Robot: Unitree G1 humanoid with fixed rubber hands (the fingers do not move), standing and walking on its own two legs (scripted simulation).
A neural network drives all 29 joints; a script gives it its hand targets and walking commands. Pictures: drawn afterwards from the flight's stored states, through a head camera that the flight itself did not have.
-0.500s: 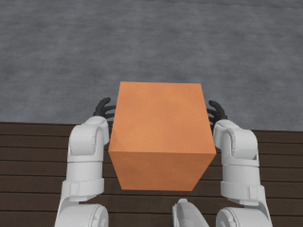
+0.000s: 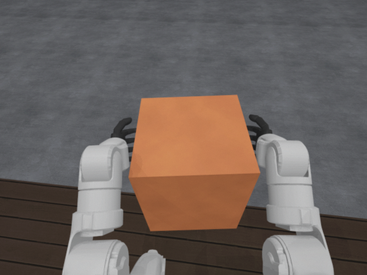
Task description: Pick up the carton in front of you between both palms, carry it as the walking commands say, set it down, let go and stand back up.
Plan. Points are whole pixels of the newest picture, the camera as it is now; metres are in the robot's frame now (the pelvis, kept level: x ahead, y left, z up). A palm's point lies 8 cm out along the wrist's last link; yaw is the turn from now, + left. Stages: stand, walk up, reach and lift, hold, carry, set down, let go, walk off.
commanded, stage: carry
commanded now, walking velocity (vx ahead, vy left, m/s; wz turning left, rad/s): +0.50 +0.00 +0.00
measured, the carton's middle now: (191, 166) +0.35 +0.01 +0.03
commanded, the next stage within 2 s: none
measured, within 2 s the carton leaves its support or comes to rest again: neither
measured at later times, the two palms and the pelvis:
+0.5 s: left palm (144, 79) +0.67 +0.17 +0.03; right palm (238, 84) +0.65 -0.12 +0.03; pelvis +0.31 +0.05 -0.05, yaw -2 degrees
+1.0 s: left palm (160, 38) +0.96 +0.16 +0.01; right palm (233, 36) +0.98 -0.14 +0.01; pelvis +0.62 +0.00 -0.09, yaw +0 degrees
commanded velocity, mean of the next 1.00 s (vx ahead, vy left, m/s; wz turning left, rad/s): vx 0.50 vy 0.00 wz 0.00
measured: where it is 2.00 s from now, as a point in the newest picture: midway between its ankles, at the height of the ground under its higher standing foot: (194, 143)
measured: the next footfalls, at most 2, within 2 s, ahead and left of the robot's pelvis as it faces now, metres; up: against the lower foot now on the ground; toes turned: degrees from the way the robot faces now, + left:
left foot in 0.28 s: +0.36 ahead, +0.08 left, -0.05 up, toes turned +1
right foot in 0.82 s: +0.71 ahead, -0.04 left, -0.08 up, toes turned -4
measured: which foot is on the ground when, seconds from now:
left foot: up 0.00-0.26, down 0.28-0.84, up 0.86-1.00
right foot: down 0.00-0.28, up 0.30-0.80, down 0.82-1.00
